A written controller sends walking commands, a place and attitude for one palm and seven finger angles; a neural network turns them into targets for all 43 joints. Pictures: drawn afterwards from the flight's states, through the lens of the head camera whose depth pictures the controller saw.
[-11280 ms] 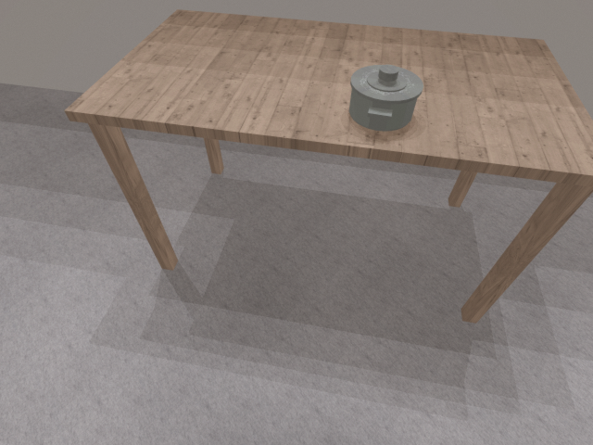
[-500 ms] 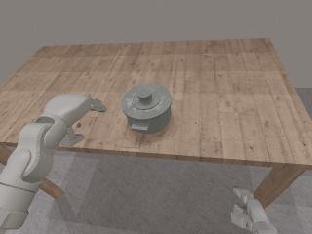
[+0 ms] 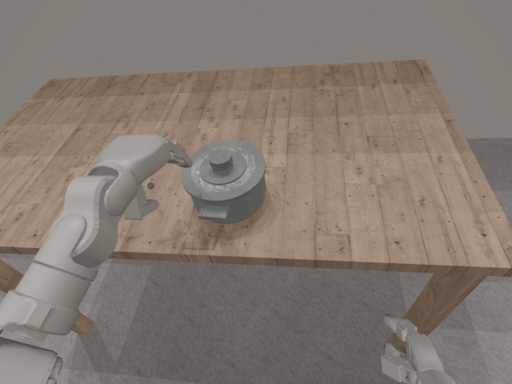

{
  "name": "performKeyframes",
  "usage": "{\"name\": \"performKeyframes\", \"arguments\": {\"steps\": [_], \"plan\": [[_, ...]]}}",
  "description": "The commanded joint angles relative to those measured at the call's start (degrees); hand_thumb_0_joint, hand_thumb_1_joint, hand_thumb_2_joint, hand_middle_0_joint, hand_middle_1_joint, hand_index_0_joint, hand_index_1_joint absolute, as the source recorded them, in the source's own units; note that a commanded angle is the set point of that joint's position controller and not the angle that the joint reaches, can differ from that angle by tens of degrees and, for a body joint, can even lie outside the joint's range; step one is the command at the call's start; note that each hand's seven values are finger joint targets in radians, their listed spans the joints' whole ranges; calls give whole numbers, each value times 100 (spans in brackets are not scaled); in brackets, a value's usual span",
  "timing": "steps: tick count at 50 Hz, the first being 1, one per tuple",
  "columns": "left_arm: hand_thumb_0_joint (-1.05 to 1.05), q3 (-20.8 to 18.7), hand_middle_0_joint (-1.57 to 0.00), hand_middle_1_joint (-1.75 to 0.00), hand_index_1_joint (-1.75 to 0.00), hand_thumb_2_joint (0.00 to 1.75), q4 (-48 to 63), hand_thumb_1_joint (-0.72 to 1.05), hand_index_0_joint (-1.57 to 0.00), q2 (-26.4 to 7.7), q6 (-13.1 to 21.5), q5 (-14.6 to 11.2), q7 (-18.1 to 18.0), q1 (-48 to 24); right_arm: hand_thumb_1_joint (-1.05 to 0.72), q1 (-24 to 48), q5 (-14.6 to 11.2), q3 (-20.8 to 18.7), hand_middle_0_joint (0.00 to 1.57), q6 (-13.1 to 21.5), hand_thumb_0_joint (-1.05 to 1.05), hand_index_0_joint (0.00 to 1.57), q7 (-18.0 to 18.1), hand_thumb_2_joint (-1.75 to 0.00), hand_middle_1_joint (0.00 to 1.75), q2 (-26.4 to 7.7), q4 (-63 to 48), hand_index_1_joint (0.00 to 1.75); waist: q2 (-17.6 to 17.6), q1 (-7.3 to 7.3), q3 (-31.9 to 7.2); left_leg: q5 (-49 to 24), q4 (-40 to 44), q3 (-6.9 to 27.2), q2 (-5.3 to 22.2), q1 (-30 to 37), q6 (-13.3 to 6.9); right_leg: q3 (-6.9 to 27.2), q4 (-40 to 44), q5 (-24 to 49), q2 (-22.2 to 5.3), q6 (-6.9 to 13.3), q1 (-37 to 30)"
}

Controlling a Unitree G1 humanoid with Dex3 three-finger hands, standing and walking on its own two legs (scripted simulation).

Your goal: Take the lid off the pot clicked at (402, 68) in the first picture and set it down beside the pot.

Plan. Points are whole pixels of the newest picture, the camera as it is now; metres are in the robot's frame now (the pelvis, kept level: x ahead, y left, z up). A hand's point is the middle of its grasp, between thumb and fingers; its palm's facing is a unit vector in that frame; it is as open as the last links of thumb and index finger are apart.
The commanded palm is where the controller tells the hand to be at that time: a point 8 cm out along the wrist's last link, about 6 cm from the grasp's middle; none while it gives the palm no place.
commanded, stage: move the open hand above the knob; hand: left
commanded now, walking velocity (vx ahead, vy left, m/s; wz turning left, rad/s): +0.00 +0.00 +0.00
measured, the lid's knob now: (220, 159) +0.49 +0.10 +0.08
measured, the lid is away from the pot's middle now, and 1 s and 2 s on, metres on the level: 0.00 0.00 0.00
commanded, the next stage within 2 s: lower the open fingers around the knob in 1.58 s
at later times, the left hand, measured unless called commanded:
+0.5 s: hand (182, 161) +0.41 +0.14 +0.15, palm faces -0.22 -0.02 -0.98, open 10.2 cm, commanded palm +0.40 +0.14 +0.21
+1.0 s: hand (216, 136) +0.47 +0.10 +0.15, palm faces -0.23 -0.03 -0.97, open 10.2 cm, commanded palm +0.45 +0.12 +0.21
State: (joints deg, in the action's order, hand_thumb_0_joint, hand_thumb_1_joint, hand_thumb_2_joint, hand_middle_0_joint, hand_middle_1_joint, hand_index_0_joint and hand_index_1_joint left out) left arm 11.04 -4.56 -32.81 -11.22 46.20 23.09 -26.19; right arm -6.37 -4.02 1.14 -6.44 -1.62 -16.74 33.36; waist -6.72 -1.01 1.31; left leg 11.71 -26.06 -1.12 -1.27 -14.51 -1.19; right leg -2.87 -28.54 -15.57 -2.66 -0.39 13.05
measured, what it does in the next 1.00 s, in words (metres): stands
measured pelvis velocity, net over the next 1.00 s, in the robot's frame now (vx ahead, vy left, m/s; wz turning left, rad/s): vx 0.02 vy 0.00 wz -0.03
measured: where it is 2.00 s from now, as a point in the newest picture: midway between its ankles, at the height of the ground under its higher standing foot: outside the picture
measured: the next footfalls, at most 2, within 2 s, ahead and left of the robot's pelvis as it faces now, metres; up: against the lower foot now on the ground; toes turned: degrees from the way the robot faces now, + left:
none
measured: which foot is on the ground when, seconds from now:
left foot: down 0.00-1.00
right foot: down 0.00-1.00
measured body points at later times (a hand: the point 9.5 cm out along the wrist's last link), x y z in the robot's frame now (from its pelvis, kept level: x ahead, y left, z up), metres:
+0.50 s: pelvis +0.01 +0.00 +0.00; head +0.02 -0.05 +0.45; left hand +0.42 +0.14 +0.20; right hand +0.19 -0.24 -0.12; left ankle +0.02 +0.11 -0.74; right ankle -0.01 -0.12 -0.74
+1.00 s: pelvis +0.02 +0.00 +0.00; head +0.05 -0.05 +0.45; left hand +0.48 +0.10 +0.20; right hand +0.14 -0.25 -0.14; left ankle +0.02 +0.11 -0.74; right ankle -0.01 -0.12 -0.74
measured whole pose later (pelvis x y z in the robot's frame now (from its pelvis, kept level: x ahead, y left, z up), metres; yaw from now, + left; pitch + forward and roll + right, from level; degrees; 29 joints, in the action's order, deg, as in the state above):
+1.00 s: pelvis +0.02 +0.00 +0.00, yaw -1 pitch +4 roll +1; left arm 17.7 -34.3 -21.8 -16.0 49.5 18.8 -51.3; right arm -10.8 -4.3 0.6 -7.5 -1.0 -16.0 37.4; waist -5.5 3.2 -1.4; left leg 13.0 -25.8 -2.6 -1.2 -17.1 -1.4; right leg -1.2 -29.2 -16.8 -2.6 -0.5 16.6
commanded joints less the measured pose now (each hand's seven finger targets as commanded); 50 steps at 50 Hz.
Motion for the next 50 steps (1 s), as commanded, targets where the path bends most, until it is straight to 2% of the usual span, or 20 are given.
{"name": "performKeyframes", "arguments": {"steps": [1,4,6,7,10,14,17,19,21,22,24,28,31,36,37,41,43,44,47,50], "plan": [[0,-935,-83,-8,-8,145,881,-32,-83,-1213,-33,86,-323,-2368,-90,808,-38,-169,20,284,0,20,6,-90,30,-475,-983,30,515,-4,-1939,-1291,105,151,-134,898,-192,26,282,1594,242,208,-363],[0,-692,-83,-8,-8,145,533,-32,-83,-1045,-132,161,-332,-2636,-90,753,-45,-144,20,242,0,20,11,-90,30,-463,-894,30,724,1,-1876,-1160,203,114,-132,817,-164,-14,299,1497,233,170,-315],[0,-949,-83,-8,-8,145,627,-32,-83,-1277,-128,143,-385,-2648,-90,781,-52,-178,20,254,0,20,3,-90,30,-516,-928,30,691,-11,-2010,-1231,113,130,-127,826,-192,45,256,1619,228,202,-425],[0,-723,-83,-8,-8,145,675,-32,-83,-1088,-135,201,-353,-2828,-90,796,-34,-127,20,261,0,20,2,-90,30,-433,-925,30,692,-35,-2215,-1385,147,87,-159,876,-188,28,218,1744,213,180,-549],[0,-474,-83,-8,-8,145,324,-32,-83,-818,-220,223,-376,-2954,-90,759,-67,-136,20,219,0,20,-12,-90,30,-439,-861,30,678,45,-1958,-1326,160,95,-131,817,-156,-20,213,1680,230,180,-312],[0,-649,-83,-8,-8,145,209,-32,-83,-1066,-266,270,-415,-3295,-90,753,-65,-133,20,202,0,20,31,-90,30,-457,-849,30,805,17,-2044,-1174,161,42,-141,764,-195,52,241,1664,192,160,-418],[0,-521,-83,-8,-8,145,84,-32,-83,-875,-292,254,-410,-3465,-90,710,-55,-139,20,214,0,20,34,-90,30,-423,-819,30,888,48,-2263,-1360,109,40,-139,840,-211,39,178,1834,200,161,-496],[0,-307,-83,-8,-8,145,-360,-32,-83,-667,-354,269,-407,-3519,-90,681,-82,-126,20,181,0,20,53,-90,30,-444,-755,30,840,124,-1962,-1223,114,26,-145,741,-190,12,200,1731,208,156,-264],[0,-474,-83,-8,-8,145,-425,-32,-83,-794,-370,229,-436,-3624,-90,655,-79,-168,20,180,0,20,53,-90,30,-502,-763,30,918,138,-2018,-1176,66,60,-125,736,-224,37,215,1727,214,177,-282],[0,-374,-83,-8,-8,145,-408,-32,-83,-748,-360,278,-415,-3779,-90,627,-76,-129,20,178,0,20,64,-90,30,-449,-745,30,869,112,-2191,-1237,117,29,-143,774,-210,32,179,1740,205,162,-387],[0,-50,-83,-8,-8,145,-660,-32,-83,-422,-399,311,-409,-4100,-90,590,-95,-143,20,148,0,20,75,-90,30,-444,-691,30,824,217,-1995,-1140,123,53,-142,770,-201,-4,202,1627,221,169,-154],[0,-173,-83,-8,-8,145,-910,-32,-83,-587,-389,360,-455,-4583,-90,438,-83,-179,20,134,0,20,100,-90,30,-475,-599,30,862,259,-2185,-1103,104,56,-120,843,-219,6,203,1625,234,176,-163],[0,-74,-83,-8,-8,145,-978,-32,-83,-334,-361,315,-531,-4661,-90,391,-72,-203,20,157,0,20,75,-90,30,-472,-617,30,694,262,-2390,-1411,25,114,-124,941,-231,3,139,1863,236,229,-207],[0,-245,-83,-8,-8,145,-1778,-32,-83,-466,-461,351,-635,-4841,-90,208,-68,-201,20,124,0,20,96,-90,30,-539,-471,30,1089,259,-2254,-1339,68,64,-111,661,-244,13,168,2020,220,197,-308],[0,-177,-83,-8,-8,145,-1609,-32,-83,-473,-444,427,-630,-5054,-90,237,-62,-179,20,133,0,20,97,-90,30,-500,-491,30,964,241,-2525,-1408,87,19,-125,771,-246,59,135,2105,211,177,-411],[0,144,-83,-8,-8,145,-1784,-32,-83,54,-500,393,-625,-5080,-90,140,-59,-239,20,134,0,20,48,-90,30,-481,-489,30,962,335,-2488,-1833,-19,74,-102,872,-261,-3,103,2393,239,211,-251],[0,21,-83,-8,-8,145,-2165,-32,-83,-138,-553,424,-632,-5158,-90,86,-65,-202,20,106,0,20,73,-90,30,-503,-416,30,1074,334,-2328,-1499,68,14,-116,728,-253,1,148,2221,247,176,-233],[0,192,-83,-8,-8,145,-2335,-32,-83,22,-575,448,-629,-5338,-90,63,-79,-192,20,96,0,20,92,-90,30,-500,-366,30,1114,383,-2228,-1407,83,0,-126,673,-252,-12,153,2159,250,169,-138],[0,-211,-83,-8,-8,145,-1726,-32,-83,-430,-446,483,-696,-5613,-90,46,-23,-225,20,147,0,20,100,-90,30,-500,-452,30,845,268,-2874,-1775,48,58,-113,961,-278,58,82,2447,223,200,-475],[0,-185,-83,-8,-8,145,-2190,-32,-83,-335,-472,531,-714,-5099,-90,37,-43,-210,20,165,0,20,95,-90,30,-471,-444,30,1095,247,-2653,-1893,24,-11,-101,814,-282,52,83,2628,223,173,-477]]}}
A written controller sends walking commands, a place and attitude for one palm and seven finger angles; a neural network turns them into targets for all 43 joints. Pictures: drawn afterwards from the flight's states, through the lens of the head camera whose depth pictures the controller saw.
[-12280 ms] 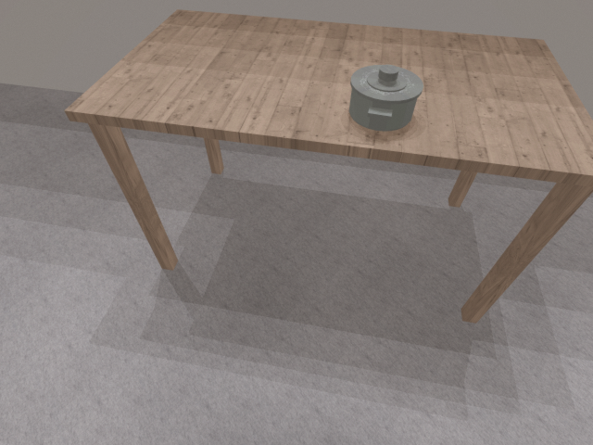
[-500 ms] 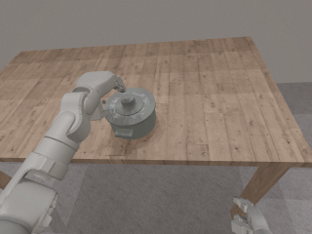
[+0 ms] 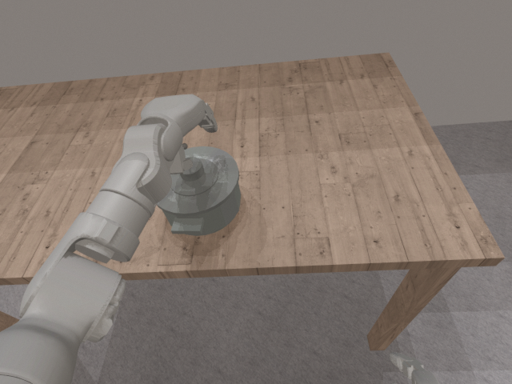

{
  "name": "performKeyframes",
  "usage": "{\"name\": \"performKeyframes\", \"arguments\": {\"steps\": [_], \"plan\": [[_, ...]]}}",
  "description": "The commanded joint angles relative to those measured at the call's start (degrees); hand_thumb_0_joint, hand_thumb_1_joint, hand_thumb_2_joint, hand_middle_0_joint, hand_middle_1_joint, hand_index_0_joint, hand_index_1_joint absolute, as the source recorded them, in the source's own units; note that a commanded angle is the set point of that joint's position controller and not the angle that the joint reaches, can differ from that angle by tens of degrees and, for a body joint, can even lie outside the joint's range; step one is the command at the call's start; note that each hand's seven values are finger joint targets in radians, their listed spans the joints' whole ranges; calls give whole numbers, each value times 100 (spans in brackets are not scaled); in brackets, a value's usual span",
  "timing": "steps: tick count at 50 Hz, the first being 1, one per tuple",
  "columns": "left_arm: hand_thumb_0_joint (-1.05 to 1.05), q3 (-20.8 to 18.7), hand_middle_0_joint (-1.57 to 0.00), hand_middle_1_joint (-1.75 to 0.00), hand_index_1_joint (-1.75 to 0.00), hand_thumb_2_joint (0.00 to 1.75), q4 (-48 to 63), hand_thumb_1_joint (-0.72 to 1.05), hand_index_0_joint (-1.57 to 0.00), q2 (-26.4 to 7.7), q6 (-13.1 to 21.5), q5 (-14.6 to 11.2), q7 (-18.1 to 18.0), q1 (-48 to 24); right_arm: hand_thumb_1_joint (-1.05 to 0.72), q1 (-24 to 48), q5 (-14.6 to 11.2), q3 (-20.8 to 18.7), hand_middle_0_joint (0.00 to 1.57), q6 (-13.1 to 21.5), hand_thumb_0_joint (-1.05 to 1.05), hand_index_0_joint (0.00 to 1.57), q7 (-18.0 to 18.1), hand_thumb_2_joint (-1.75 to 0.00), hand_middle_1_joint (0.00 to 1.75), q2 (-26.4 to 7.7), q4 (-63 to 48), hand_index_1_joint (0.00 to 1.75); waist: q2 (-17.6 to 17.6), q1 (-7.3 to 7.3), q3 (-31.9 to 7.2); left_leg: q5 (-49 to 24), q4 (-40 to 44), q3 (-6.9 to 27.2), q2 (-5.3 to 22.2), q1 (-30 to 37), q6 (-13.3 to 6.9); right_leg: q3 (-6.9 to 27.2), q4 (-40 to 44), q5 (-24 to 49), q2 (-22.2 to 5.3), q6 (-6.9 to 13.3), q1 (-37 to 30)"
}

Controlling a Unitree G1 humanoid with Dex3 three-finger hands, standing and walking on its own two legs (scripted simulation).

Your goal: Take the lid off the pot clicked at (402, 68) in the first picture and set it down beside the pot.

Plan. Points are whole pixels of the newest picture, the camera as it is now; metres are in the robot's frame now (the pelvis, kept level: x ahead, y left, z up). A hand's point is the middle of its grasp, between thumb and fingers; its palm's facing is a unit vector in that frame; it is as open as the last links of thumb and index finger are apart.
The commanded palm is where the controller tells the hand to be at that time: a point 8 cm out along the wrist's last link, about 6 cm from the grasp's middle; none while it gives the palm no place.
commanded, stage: move the open hand above the knob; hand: left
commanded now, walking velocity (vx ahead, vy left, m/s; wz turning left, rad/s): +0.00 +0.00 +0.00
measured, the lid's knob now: (191, 169) +0.46 +0.12 +0.08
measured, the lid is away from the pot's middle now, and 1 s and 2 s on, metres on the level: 0.00 0.00 0.00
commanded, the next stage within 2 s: lower the open fingers around the knob in 0.58 s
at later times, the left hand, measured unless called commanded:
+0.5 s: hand (167, 156) +0.43 +0.13 +0.15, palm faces -0.24 -0.04 -0.97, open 10.2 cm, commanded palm +0.42 +0.14 +0.21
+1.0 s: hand (179, 163) +0.43 +0.12 +0.13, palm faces -0.28 -0.04 -0.96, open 10.2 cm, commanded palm +0.41 +0.13 +0.19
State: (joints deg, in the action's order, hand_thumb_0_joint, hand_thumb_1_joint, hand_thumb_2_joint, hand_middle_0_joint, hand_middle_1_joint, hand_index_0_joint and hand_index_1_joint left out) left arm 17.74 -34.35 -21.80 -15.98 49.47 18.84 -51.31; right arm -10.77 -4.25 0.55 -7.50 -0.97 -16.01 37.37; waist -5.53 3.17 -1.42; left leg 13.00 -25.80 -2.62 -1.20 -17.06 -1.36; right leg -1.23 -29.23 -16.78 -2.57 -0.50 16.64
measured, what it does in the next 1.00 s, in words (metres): stands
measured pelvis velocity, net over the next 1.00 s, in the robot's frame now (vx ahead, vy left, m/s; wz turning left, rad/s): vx -0.01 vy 0.01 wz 0.00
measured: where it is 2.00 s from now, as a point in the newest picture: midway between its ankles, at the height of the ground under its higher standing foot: outside the picture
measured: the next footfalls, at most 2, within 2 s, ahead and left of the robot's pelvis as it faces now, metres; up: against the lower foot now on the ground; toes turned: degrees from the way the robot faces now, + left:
none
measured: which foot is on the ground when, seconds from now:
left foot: down 0.00-1.00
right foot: down 0.00-1.00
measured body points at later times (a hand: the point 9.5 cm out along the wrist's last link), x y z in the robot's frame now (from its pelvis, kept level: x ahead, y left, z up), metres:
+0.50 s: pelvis +0.00 +0.00 +0.00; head +0.02 -0.04 +0.45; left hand +0.44 +0.13 +0.20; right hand +0.17 -0.23 -0.12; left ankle +0.00 +0.11 -0.74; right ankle -0.02 -0.12 -0.74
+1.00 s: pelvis -0.01 +0.01 +0.00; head +0.01 -0.04 +0.45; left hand +0.44 +0.12 +0.18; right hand +0.13 -0.24 -0.13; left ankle +0.00 +0.11 -0.74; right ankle -0.02 -0.12 -0.74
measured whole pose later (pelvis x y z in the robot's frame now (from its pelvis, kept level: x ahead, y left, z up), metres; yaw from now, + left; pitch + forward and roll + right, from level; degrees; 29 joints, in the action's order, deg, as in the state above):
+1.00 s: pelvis -0.01 +0.01 +0.00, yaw +0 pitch +3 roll +1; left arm 19.5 -34.5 -20.5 -16.8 48.8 19.2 -48.8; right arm -10.4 -4.4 0.7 -7.7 -1.0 -15.6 37.1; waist -5.2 2.6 -1.6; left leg 12.7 -25.9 -2.5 -1.6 -16.7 -1.8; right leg -1.3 -28.9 -16.3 -3.0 -0.9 16.0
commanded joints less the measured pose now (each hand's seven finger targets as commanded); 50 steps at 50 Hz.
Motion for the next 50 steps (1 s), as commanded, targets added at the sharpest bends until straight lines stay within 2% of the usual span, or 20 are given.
{"name": "performKeyframes", "arguments": {"steps": [1,2,4,6,8,11,14,17,19,21,25,32,35,38,39,42,43,47,49,50], "plan": [[0,-980,-83,-8,-8,145,530,-32,-83,-1457,-9,107,-294,-2234,-90,452,-31,-159,20,260,0,20,25,-90,30,-592,-848,30,1114,-195,-2194,-1975,6,143,-104,875,-263,-115,198,2765,212,187,-876],[0,-958,-83,-8,-8,145,661,-32,-83,-1519,-19,135,-288,-2352,-90,506,-34,-132,20,238,0,20,17,-90,30,-594,-854,30,1134,-212,-2245,-1869,66,106,-102,858,-244,-106,184,2746,198,160,-932],[0,-628,-83,-8,-8,145,978,-32,-83,-1214,-39,148,-249,-2545,-90,591,-53,-147,20,236,0,20,-1,-90,30,-551,-931,30,942,-161,-2201,-1852,52,116,-115,987,-265,-118,205,2654,197,171,-765],[0,-644,-83,-8,-8,145,1293,-32,-83,-1205,-23,90,-214,-2588,-90,625,-50,-191,20,230,0,20,-12,-90,30,-559,-992,30,871,-120,-2312,-2008,-17,153,-106,1125,-296,-106,232,2687,201,195,-749],[0,-818,-83,-8,-8,145,1451,-32,-83,-1494,-3,138,-207,-2722,-90,587,-53,-175,20,230,0,20,7,-90,30,-563,-952,30,778,-135,-2449,-2070,-10,169,-106,1237,-290,-98,186,2724,215,189,-798],[0,-648,-83,-8,-8,145,1647,-32,-83,-1239,12,55,-192,-2620,-90,629,-54,-196,20,230,0,20,-16,-90,30,-543,-980,30,777,-106,-2429,-2230,-65,216,-91,1325,-297,-124,214,2712,216,208,-700],[0,-466,-83,-8,-8,145,1053,-32,-83,-1076,-108,109,-199,-2509,-90,647,-91,-131,20,168,0,20,-11,-90,30,-534,-851,30,874,-71,-1939,-1700,50,188,-92,1087,-234,-200,246,2247,246,195,-422],[0,-736,-83,-8,-8,145,1488,-32,-83,-1423,-48,101,-239,-2769,-90,731,-52,-136,20,198,0,20,33,-90,30,-538,-918,30,740,-140,-2375,-1698,35,204,-116,1251,-262,-118,232,2256,221,211,-651],[0,-449,-83,-8,-8,145,1289,-32,-83,-1116,-67,133,-208,-2697,-90,750,-71,-115,20,187,0,20,39,-90,30,-495,-899,30,754,-82,-2220,-1718,27,196,-108,1229,-246,-155,233,2250,223,210,-518],[0,-639,-83,-8,-8,145,1111,-32,-83,-1262,-75,60,-215,-2617,-90,713,-66,-124,20,157,0,20,51,-90,30,-558,-867,30,877,-85,-2058,-1579,53,208,-89,1102,-236,-155,296,2144,222,222,-498],[0,-349,-83,-8,-8,145,1133,-32,-83,-994,-67,93,-166,-2832,-90,734,-68,-99,20,160,0,20,57,-90,30,-493,-886,30,738,-47,-2128,-1589,60,233,-108,1227,-226,-176,273,2073,231,219,-407],[0,-612,-83,-8,-8,145,1274,-32,-83,-1221,54,93,-199,-2756,-90,660,-29,-119,20,168,0,20,44,-90,30,-521,-888,30,751,-112,-2366,-1831,50,246,-72,1314,-229,-168,250,2244,235,234,-567],[0,-324,-83,-8,-8,145,826,-32,-83,-865,-136,86,-177,-2663,-90,700,-65,-114,20,146,0,20,6,-90,30,-523,-837,30,746,-58,-1959,-1631,75,266,-93,1174,-199,-225,242,2062,260,245,-316],[0,-556,-83,-8,-8,145,1111,-32,-83,-1117,-162,56,-153,-2690,-90,683,-48,-129,20,164,0,20,2,-90,30,-551,-897,30,775,-133,-2265,-1686,68,260,-111,1217,-223,-186,227,2182,245,238,-559],[0,-411,-83,-8,-8,145,1069,-32,-83,-977,-170,92,-137,-2679,-90,685,-51,-118,20,180,0,20,5,-90,30,-527,-907,30,747,-109,-2254,-1706,71,274,-119,1256,-224,-199,219,2148,256,241,-499],[0,-514,-83,-8,-8,145,1070,-32,-83,-1075,-151,78,-139,-2724,-90,606,-35,-135,20,193,0,20,17,-90,30,-550,-864,30,894,-101,-2258,-1667,80,285,-108,1217,-242,-200,238,2166,266,234,-562],[0,-471,-83,-8,-8,145,869,-32,-83,-1036,-166,104,-139,-2688,-90,624,-51,-132,20,194,0,20,27,-90,30,-547,-846,30,858,-83,-2069,-1536,90,255,-107,1159,-233,-197,256,2058,273,230,-439],[0,-604,-83,-8,-8,145,1190,-32,-83,-1141,-25,80,-215,-2718,-90,568,-14,-156,20,230,0,20,33,-90,30,-544,-872,30,821,-132,-2359,-1691,85,271,-101,1286,-256,-168,245,2192,261,235,-615],[0,-521,-83,-8,-8,145,908,-32,-83,-1021,-35,112,-252,-2522,-90,550,-30,-145,20,230,0,20,36,-90,30,-530,-845,30,903,-123,-2150,-1593,100,237,-98,1178,-245,-189,257,2145,264,224,-534],[0,-681,-83,-8,-8,145,811,-32,-83,-1197,-33,132,-293,-2443,-90,548,-38,-149,20,226,0,20,39,-90,30,-547,-832,30,895,-159,-2101,-1529,113,228,-89,1113,-234,-177,258,2098,263,224,-554]]}}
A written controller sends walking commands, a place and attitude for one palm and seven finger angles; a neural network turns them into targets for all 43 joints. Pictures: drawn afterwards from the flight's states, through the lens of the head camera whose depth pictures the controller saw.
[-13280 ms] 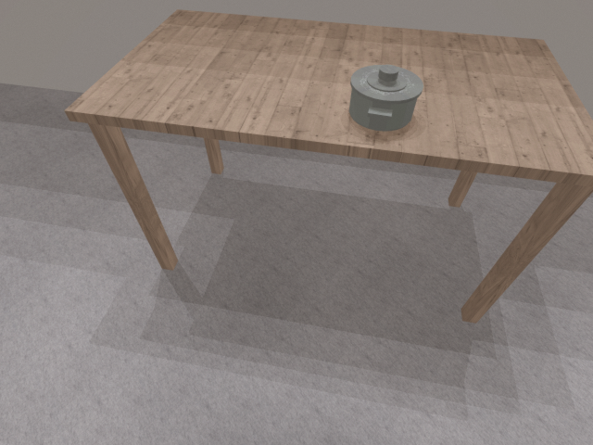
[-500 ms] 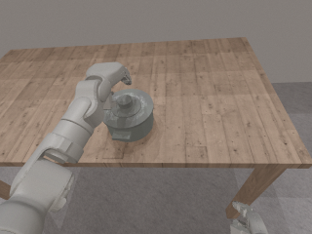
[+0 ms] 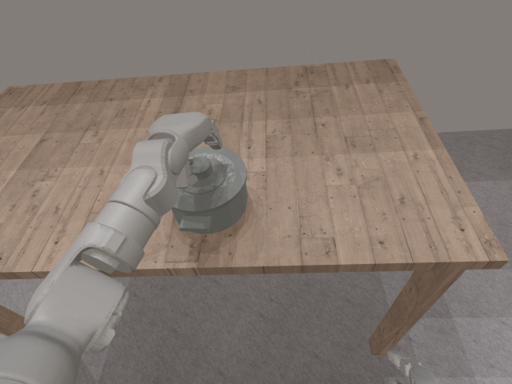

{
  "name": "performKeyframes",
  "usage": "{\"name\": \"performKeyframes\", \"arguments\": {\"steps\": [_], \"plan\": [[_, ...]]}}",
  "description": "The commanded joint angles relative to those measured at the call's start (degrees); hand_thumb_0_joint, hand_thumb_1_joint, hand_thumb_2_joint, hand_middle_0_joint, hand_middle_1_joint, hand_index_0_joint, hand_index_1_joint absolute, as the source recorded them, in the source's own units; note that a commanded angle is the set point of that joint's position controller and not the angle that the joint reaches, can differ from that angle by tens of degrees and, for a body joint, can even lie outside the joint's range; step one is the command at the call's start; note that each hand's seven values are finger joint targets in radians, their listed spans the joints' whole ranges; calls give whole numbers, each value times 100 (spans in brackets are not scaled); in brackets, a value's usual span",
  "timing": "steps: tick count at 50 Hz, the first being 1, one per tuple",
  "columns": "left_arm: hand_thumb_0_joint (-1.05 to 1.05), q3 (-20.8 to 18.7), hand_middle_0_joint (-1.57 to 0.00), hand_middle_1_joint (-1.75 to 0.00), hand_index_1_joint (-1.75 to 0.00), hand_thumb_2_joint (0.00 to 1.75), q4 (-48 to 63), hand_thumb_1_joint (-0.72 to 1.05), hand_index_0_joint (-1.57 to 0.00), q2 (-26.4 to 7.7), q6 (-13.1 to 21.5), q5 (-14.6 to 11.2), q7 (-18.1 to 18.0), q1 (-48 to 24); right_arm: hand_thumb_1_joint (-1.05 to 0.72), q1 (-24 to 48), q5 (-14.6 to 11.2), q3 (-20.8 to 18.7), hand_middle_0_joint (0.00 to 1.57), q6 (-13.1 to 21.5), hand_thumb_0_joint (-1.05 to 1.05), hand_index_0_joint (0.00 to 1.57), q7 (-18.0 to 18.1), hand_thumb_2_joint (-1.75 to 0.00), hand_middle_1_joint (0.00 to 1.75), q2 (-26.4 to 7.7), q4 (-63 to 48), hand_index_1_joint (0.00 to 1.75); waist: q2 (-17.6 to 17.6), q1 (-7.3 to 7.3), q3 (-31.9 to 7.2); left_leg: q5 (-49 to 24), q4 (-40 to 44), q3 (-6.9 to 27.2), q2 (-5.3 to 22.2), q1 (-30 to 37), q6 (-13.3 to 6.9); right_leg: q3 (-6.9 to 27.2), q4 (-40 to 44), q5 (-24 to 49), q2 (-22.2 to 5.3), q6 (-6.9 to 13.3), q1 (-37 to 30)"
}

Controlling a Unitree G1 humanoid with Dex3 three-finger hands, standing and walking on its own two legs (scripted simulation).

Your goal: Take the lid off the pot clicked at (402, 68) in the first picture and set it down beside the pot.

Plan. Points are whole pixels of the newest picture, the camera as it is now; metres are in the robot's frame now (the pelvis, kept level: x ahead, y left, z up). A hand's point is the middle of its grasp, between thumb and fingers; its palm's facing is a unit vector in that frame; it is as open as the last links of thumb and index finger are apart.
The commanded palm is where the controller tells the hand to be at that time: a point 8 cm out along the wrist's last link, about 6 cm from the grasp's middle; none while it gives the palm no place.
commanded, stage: lower the open fingers around the knob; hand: left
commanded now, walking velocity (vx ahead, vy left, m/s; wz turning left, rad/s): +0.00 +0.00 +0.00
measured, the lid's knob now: (200, 167) +0.47 +0.11 +0.08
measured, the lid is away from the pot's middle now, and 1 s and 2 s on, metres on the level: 0.00 0.00 0.01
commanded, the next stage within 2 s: close the fingers and squeeze the knob in 0.56 s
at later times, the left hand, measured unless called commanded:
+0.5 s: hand (189, 174) +0.43 +0.12 +0.10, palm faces -0.31 -0.05 -0.95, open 10.3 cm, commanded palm +0.42 +0.12 +0.16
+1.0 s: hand (185, 175) +0.43 +0.12 +0.10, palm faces -0.30 -0.06 -0.95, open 9.8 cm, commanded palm +0.42 +0.13 +0.16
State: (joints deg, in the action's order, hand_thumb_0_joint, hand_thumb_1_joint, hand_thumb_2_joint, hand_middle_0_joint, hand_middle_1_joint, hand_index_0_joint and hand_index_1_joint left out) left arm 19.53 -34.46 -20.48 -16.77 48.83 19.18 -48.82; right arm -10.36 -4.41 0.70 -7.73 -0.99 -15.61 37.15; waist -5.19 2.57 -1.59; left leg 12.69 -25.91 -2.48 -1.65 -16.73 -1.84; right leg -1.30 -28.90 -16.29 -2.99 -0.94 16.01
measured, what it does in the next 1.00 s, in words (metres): stands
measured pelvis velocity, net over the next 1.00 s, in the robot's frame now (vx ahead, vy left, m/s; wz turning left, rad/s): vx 0.00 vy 0.00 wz -0.01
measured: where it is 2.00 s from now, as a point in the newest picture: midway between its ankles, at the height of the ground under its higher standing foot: outside the picture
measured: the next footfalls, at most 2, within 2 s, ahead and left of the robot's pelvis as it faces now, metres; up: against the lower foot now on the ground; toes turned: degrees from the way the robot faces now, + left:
none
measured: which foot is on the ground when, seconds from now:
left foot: down 0.00-1.00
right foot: down 0.00-1.00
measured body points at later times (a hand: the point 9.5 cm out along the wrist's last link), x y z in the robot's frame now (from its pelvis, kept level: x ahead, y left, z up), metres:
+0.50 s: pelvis +0.00 -0.01 +0.00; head +0.02 -0.04 +0.45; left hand +0.44 +0.12 +0.16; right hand +0.13 -0.26 -0.13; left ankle +0.01 +0.10 -0.74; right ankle -0.02 -0.13 -0.74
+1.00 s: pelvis +0.00 +0.00 +0.00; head +0.03 -0.03 +0.45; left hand +0.44 +0.13 +0.15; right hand +0.13 -0.25 -0.13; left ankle +0.01 +0.10 -0.74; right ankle -0.02 -0.13 -0.74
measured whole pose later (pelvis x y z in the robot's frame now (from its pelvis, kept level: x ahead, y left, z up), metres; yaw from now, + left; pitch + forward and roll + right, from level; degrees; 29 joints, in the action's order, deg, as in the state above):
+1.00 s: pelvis +0.00 +0.00 +0.00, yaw +0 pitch +4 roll +1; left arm 18.7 -37.3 -20.6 -14.6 49.2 15.1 -45.4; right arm -10.1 -4.7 0.4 -8.9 -0.7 -15.4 37.3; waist -4.6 2.7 -2.2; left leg 13.5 -26.9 -2.7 -1.1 -18.0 -1.9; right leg -1.0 -28.5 -16.2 -2.4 -1.0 16.8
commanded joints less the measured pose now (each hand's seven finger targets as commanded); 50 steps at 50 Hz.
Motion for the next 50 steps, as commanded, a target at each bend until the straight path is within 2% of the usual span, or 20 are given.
{"name": "performKeyframes", "arguments": {"steps": [1,4,6,9,13,15,16,18,21,24,27,29,31,33,34,36,42,44,48,50], "plan": [[0,-856,-83,-8,-8,145,870,-32,-83,-1264,76,141,-356,-2581,-90,510,-4,-172,20,244,0,20,40,-90,30,-619,-829,30,833,-93,-2097,-1582,106,222,-49,1065,-200,-161,244,2112,289,290,-511],[0,-528,-83,-8,-8,145,929,-32,-83,-928,35,178,-369,-2554,-90,597,-28,-174,20,222,0,20,14,-90,30,-547,-877,30,810,-61,-2046,-1502,95,180,-54,1080,-198,-164,238,2089,297,265,-432],[0,-892,-83,-8,-8,145,795,-32,-83,-1291,44,104,-407,-2451,-90,540,-15,-187,20,209,0,20,46,-90,30,-614,-857,30,973,-77,-1985,-1360,96,185,-55,922,-221,-127,291,2052,285,267,-533],[0,-495,-83,-8,-8,145,863,-32,-83,-958,68,178,-396,-2706,-90,566,-36,-180,20,204,0,20,88,-90,30,-546,-836,30,740,10,-2016,-1255,99,148,-69,1067,-221,-128,286,1929,299,252,-350],[0,-682,-83,-8,-8,145,660,-32,-83,-1158,160,153,-436,-2708,-90,452,-24,-186,20,174,0,20,136,-90,30,-584,-750,30,870,38,-2038,-1205,86,140,-55,1013,-224,-118,301,1943,301,240,-388],[0,-566,-83,-8,-8,145,453,-32,-83,-1005,182,178,-446,-2613,-90,415,-31,-176,20,175,0,20,141,-90,30,-580,-721,30,820,40,-1951,-1202,81,131,-62,977,-218,-126,294,1951,299,246,-314],[0,-806,-83,-8,-8,145,574,-32,-83,-1214,242,125,-471,-2502,-90,428,-14,-201,20,166,0,20,136,-90,30,-620,-754,30,910,1,-2070,-1307,60,142,-46,955,-227,-100,299,2039,278,260,-453],[0,-509,-83,-8,-8,145,372,-32,-83,-900,252,171,-468,-2378,-90,444,-30,-181,20,146,0,20,123,-90,30,-572,-761,30,791,37,-1978,-1291,39,96,-64,944,-216,-111,277,2069,290,242,-350],[0,-882,-83,-8,-8,145,829,-32,-83,-1342,344,156,-552,-2610,-90,475,-5,-205,20,139,0,20,121,-90,30,-600,-808,30,761,-20,-2264,-1531,6,144,-44,1024,-240,-70,258,2273,275,272,-562],[0,-603,-83,-8,-8,145,423,-32,-83,-997,244,164,-573,-2411,-90,410,-37,-187,20,105,0,20,104,-90,30,-586,-734,30,791,23,-1978,-1400,50,105,-35,916,-213,-128,262,2170,303,247,-379],[0,-766,-83,-8,-8,145,441,-32,-83,-1180,249,150,-580,-2377,-90,419,-26,-202,20,109,0,20,119,-90,30,-605,-752,30,832,7,-2090,-1413,26,103,-43,938,-238,-87,267,2200,304,247,-464],[0,-636,-83,-8,-8,145,411,-32,-83,-1061,225,179,-573,-2467,-90,407,-42,-190,20,102,0,20,116,-90,30,-599,-739,30,808,24,-2046,-1362,55,120,-41,917,-223,-117,255,2121,308,249,-394],[0,-869,-83,-8,-8,145,531,-32,-83,-1301,268,128,-567,-2434,-90,430,-22,-201,20,110,0,20,128,-90,30,-646,-767,30,819,-6,-2073,-1393,53,127,-31,890,-237,-95,286,2157,285,266,-474],[0,-640,-83,-8,-8,145,529,-32,-83,-1061,259,148,-545,-2398,-90,427,-36,-198,20,112,0,20,110,-90,30,-592,-772,30,768,19,-2126,-1473,40,135,-41,980,-231,-123,248,2188,304,253,-433],[0,-567,-68,-34,-34,116,506,-19,-68,-987,247,165,-538,-2473,-90,402,-41,-205,20,107,0,20,104,-90,30,-598,-744,30,725,51,-2049,-1482,20,130,-34,1014,-229,-125,257,2176,316,257,-331],[0,-819,-66,-43,-43,116,686,-17,-66,-1222,291,123,-550,-2430,-90,391,-10,-221,20,123,0,20,99,-90,30,-627,-788,30,803,0,-2187,-1640,-2,172,-27,1022,-244,-116,249,2285,306,280,-464],[0,-848,-62,-60,-60,115,932,-11,-62,-1264,325,128,-570,-2283,-90,402,-11,-229,20,141,0,20,80,-90,30,-608,-815,30,729,-28,-2365,-1817,-18,157,-17,1152,-246,-112,216,2455,309,264,-558],[0,-612,-62,-65,-65,115,814,-9,-62,-1023,258,154,-581,-2332,-90,424,-40,-209,20,111,0,20,57,-90,30,-586,-779,30,691,21,-2089,-1712,-2,153,-9,1079,-222,-149,237,2310,323,260,-351],[0,-699,-62,-72,-72,113,534,-4,-62,-1127,190,160,-611,-2357,-90,411,-43,-199,20,90,0,20,85,-90,30,-604,-721,30,800,30,-1990,-1424,31,146,-13,974,-215,-152,264,2056,337,262,-291],[0,-714,-62,-76,-76,112,752,-2,-62,-1165,184,177,-627,-2571,-90,436,-46,-201,20,104,0,20,83,-90,30,-592,-738,30,636,9,-2159,-1511,35,188,-6,1102,-205,-162,224,2053,335,284,-290]]}}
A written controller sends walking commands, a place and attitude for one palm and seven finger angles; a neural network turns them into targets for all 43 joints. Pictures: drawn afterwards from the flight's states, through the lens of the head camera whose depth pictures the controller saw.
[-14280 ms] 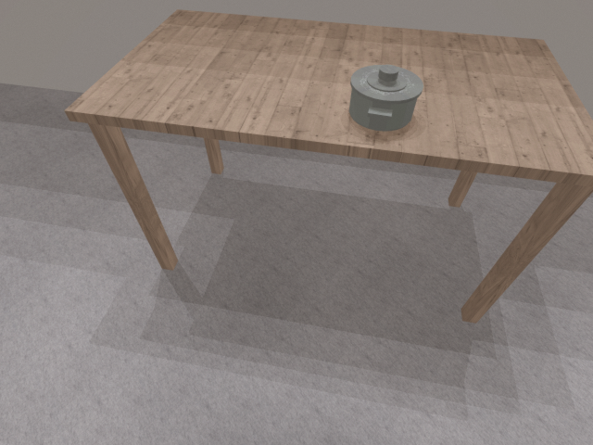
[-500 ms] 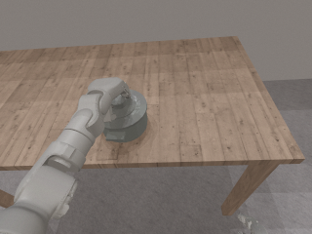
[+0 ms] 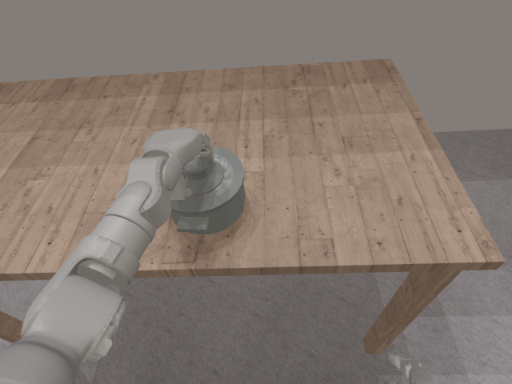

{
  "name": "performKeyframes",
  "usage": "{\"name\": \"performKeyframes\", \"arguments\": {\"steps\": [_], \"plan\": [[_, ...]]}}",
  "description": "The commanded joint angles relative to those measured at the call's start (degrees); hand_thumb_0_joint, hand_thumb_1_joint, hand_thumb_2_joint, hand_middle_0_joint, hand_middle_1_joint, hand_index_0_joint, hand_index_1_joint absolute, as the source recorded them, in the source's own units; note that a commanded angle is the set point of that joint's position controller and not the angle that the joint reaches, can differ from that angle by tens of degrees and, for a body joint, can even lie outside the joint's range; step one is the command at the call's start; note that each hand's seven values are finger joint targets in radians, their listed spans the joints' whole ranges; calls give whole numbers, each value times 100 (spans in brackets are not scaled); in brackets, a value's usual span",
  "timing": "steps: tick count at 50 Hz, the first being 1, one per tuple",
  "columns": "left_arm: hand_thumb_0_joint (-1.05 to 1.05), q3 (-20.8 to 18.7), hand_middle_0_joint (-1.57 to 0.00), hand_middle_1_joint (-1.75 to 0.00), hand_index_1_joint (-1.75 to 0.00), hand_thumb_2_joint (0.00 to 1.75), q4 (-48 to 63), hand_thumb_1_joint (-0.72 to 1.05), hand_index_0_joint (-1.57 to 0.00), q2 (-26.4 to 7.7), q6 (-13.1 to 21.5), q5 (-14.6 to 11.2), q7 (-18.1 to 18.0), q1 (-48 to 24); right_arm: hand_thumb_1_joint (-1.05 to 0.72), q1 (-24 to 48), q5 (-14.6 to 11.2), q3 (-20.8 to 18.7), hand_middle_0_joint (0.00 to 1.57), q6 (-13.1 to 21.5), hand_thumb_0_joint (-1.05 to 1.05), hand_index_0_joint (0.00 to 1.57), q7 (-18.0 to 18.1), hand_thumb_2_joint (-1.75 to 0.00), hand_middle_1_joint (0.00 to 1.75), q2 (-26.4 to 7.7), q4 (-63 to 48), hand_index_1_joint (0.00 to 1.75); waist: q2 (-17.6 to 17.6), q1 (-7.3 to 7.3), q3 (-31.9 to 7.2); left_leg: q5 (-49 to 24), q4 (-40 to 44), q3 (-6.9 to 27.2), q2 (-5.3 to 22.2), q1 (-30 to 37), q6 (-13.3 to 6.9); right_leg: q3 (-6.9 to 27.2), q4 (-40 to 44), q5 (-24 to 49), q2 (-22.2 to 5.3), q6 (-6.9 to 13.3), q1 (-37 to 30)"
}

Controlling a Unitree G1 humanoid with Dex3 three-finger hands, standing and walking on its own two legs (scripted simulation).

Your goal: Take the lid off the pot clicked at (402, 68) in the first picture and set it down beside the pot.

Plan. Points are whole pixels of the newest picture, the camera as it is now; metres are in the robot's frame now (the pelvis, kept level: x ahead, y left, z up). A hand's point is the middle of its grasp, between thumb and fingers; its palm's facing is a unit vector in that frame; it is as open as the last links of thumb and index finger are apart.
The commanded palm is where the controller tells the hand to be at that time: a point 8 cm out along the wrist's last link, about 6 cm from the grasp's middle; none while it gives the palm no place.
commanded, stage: close the fingers and squeeze the knob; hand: left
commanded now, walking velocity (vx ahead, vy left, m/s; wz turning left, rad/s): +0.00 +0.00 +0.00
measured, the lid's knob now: (197, 168) +0.46 +0.11 +0.08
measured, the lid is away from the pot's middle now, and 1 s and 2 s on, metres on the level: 0.00 0.01 0.01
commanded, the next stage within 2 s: lift the lid straight up in 1.24 s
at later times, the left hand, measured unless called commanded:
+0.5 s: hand (188, 173) +0.43 +0.12 +0.10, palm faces -0.30 -0.06 -0.95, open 7.7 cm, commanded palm +0.42 +0.13 +0.17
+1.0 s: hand (189, 175) +0.43 +0.11 +0.10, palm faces -0.31 -0.05 -0.95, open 7.5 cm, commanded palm +0.41 +0.12 +0.17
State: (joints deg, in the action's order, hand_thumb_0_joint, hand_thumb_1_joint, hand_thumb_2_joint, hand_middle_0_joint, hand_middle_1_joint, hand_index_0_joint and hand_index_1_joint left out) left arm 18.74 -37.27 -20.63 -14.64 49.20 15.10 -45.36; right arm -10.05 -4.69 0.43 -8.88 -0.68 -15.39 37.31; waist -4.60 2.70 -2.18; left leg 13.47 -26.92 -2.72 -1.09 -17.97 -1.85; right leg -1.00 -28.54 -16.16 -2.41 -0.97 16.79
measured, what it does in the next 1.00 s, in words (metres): stands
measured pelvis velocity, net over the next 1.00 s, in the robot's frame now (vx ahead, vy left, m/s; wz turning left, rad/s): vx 0.00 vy -0.01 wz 0.00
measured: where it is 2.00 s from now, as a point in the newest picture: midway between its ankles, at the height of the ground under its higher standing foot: outside the picture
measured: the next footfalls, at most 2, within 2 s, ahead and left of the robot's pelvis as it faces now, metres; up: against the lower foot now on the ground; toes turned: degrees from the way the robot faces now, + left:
none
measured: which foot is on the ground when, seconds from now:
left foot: down 0.00-1.00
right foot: down 0.00-1.00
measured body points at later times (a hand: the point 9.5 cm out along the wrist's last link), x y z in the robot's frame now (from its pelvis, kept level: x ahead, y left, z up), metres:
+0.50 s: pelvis +0.00 +0.00 +0.00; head +0.02 -0.04 +0.45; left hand +0.44 +0.12 +0.16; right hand +0.13 -0.24 -0.13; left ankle +0.00 +0.10 -0.74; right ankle -0.02 -0.13 -0.74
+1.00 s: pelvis +0.00 -0.01 +0.00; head +0.02 -0.05 +0.45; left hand +0.44 +0.11 +0.16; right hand +0.14 -0.25 -0.13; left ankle +0.00 +0.10 -0.74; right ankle -0.02 -0.13 -0.74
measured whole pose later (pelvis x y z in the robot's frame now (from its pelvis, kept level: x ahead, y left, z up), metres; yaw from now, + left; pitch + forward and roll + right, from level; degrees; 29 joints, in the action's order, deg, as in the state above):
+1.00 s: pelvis +0.00 -0.01 +0.00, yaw +0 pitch +4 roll +1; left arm 20.1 -37.8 -19.6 -16.0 49.2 15.8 -46.5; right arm -9.1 -4.7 0.8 -9.2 -0.3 -15.3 37.5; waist -4.8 2.4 -2.3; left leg 13.2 -26.7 -2.2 -0.7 -17.6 -1.3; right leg -1.4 -28.8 -16.3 -2.0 -0.4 16.5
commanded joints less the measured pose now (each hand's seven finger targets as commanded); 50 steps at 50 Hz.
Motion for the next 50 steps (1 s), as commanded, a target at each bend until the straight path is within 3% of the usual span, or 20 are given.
{"name": "performKeyframes", "arguments": {"steps": [1,2,4,6,8,10,12,15,17,19,21,24,26,31,36,39,42,44,45,50], "plan": [[0,-683,-62,-77,-77,112,1316,-1,-62,-1178,8,114,-211,-2985,-90,444,15,-195,20,234,0,20,50,-90,30,-633,-802,30,556,-10,-2254,-1718,98,232,-52,1300,-215,-170,191,2127,256,304,-426],[0,-625,-62,-79,-79,111,1346,1,-62,-1131,12,150,-218,-2908,-90,435,10,-187,20,249,0,20,37,-90,30,-607,-814,30,381,-24,-2388,-1922,74,258,-50,1424,-200,-180,132,2197,271,305,-425],[0,-430,-63,-81,-81,110,1023,3,-63,-865,-65,164,-204,-2737,-90,411,-8,-173,20,225,0,20,-1,-90,30,-588,-765,30,499,15,-2137,-1972,66,266,-26,1345,-167,-230,128,2169,292,297,-259],[0,-690,-63,-84,-84,108,1053,6,-63,-1066,-65,90,-207,-2661,-90,422,12,-192,20,218,0,20,-6,-90,30,-637,-790,30,745,-26,-2123,-1880,72,266,-23,1224,-185,-219,167,2174,282,306,-382],[0,-365,-64,-86,-86,107,1033,8,-64,-782,-102,120,-184,-2829,-90,459,-9,-169,20,204,0,20,-7,-90,30,-586,-789,30,599,24,-2063,-1689,105,246,-48,1240,-176,-236,162,2038,291,293,-266],[0,-444,-65,-88,-88,105,1193,11,-65,-897,-104,167,-206,-3016,-90,443,1,-178,20,211,0,20,0,-90,30,-592,-782,30,595,12,-2215,-1803,85,269,-46,1347,-183,-227,137,2106,296,304,-313],[0,-653,-66,-90,-90,103,868,13,-66,-1050,-94,130,-209,-2574,-90,410,18,-163,20,233,0,20,19,-90,30,-603,-789,30,691,-35,-2182,-1876,55,239,-62,1242,-195,-204,133,2219,295,298,-437],[0,-443,-68,-92,-92,100,1027,17,-68,-894,-113,175,-201,-2991,-90,447,-6,-149,20,192,0,20,25,-90,30,-591,-755,30,723,10,-2093,-1684,117,213,-53,1183,-185,-213,163,2143,280,282,-368],[0,-613,-69,-94,-94,98,946,20,-69,-1062,-109,179,-212,-2824,-90,462,14,-156,20,207,0,20,30,-90,30,-599,-784,30,695,-20,-2143,-1689,88,209,-57,1185,-192,-186,156,2141,285,289,-433],[0,-511,-70,-95,-95,96,851,23,-70,-916,-126,162,-198,-2771,-90,438,1,-147,20,210,0,20,40,-90,30,-575,-772,30,708,-18,-2084,-1666,102,198,-68,1164,-193,-204,165,2138,285,283,-405],[0,-855,-71,-96,-96,93,945,26,-71,-1280,-81,112,-203,-2722,-90,437,27,-153,20,223,0,20,57,-90,30,-630,-802,30,841,-71,-2188,-1690,94,189,-73,1072,-219,-147,197,2303,251,286,-643],[0,-413,-73,-98,-98,89,943,30,-73,-870,-103,186,-172,-2823,-90,490,-14,-142,20,210,0,20,58,-90,30,-566,-807,30,728,8,-2088,-1667,104,161,-81,1105,-204,-169,180,2272,269,266,-495],[0,-586,-75,-99,-99,86,1027,34,-75,-1036,-75,172,-185,-2905,-90,459,9,-155,20,200,0,20,58,-90,30,-615,-794,30,684,-5,-2081,-1649,113,195,-60,1120,-209,-175,210,2179,266,295,-458],[0,-461,-79,-100,-100,77,1063,42,-79,-818,-77,88,-155,-2733,-90,488,5,-168,20,204,0,20,40,-90,30,-587,-828,30,740,1,-2063,-1662,96,193,-76,1136,-216,-176,216,2225,266,290,-466],[0,-516,-80,-100,-96,88,1320,40,-74,-894,-73,67,-157,-2765,-90,521,11,-180,20,216,0,20,28,-90,30,-598,-849,30,739,-28,-2264,-1768,82,203,-81,1226,-232,-155,202,2355,256,288,-603],[0,-434,-81,-100,-96,90,1090,42,-73,-880,-120,115,-160,-2843,-90,509,-19,-159,20,176,0,20,36,-90,30,-590,-776,30,784,13,-2021,-1511,136,163,-73,1148,-214,-166,228,2177,275,260,-465],[0,-574,-82,-100,-96,91,1233,45,-74,-1025,-103,101,-172,-2825,-90,534,7,-165,20,212,0,20,51,-90,30,-594,-806,30,691,-27,-2188,-1662,91,165,-95,1214,-235,-134,200,2350,269,274,-599],[0,-437,-83,-101,-96,92,950,47,-74,-870,-148,99,-148,-2696,-90,546,-14,-130,20,191,0,20,61,-90,30,-581,-782,30,806,-10,-1997,-1506,129,134,-102,1082,-221,-142,235,2276,262,248,-542],[0,-476,-83,-101,-96,92,899,48,-74,-954,-147,118,-150,-2832,-90,539,-25,-125,20,177,0,20,70,-90,30,-598,-746,30,840,9,-1981,-1440,147,152,-91,1072,-211,-160,233,2181,269,251,-496],[0,-451,-85,-102,-97,94,898,53,-77,-925,-111,150,-147,-2911,-90,520,-17,-121,20,185,0,20,89,-90,30,-582,-750,30,698,4,-2052,-1518,136,158,-93,1133,-212,-151,216,2191,268,270,-482]]}}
